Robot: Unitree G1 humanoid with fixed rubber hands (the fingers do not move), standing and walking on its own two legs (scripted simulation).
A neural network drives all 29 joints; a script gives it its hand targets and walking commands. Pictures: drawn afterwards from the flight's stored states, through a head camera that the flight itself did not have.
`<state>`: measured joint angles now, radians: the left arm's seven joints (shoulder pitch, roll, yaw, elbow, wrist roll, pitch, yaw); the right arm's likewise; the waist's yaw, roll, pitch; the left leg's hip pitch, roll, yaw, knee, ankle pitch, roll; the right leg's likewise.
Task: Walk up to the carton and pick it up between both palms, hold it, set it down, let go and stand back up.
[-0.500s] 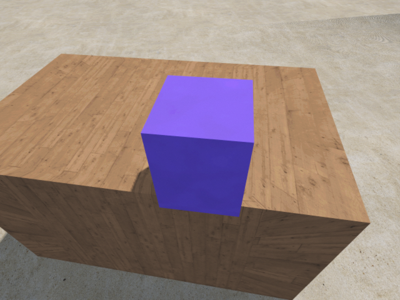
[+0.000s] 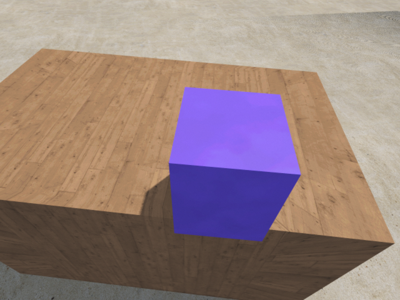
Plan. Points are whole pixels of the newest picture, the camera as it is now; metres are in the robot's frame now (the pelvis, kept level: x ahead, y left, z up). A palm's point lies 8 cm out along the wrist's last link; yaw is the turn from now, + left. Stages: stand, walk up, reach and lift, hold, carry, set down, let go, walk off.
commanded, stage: walk up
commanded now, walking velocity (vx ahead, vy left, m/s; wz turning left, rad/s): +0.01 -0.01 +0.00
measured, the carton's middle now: (224, 166) +0.40 -0.04 +0.06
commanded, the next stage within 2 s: none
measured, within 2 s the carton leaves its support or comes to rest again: neither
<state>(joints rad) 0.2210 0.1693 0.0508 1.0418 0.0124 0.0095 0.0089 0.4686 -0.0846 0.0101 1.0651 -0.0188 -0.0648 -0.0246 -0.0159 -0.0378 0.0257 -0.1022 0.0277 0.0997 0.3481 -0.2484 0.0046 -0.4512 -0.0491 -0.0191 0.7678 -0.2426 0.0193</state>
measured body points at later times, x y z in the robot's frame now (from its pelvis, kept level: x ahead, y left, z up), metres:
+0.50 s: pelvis +0.02 -0.04 -0.01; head +0.04 -0.04 +0.44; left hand +0.05 +0.20 -0.17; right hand +0.02 -0.28 -0.16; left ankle -0.04 +0.11 -0.75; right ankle +0.06 -0.11 -0.75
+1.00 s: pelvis +0.01 -0.06 -0.01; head +0.03 -0.07 +0.44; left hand +0.03 +0.18 -0.16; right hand -0.04 -0.29 -0.17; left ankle -0.04 +0.11 -0.74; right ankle +0.06 -0.11 -0.75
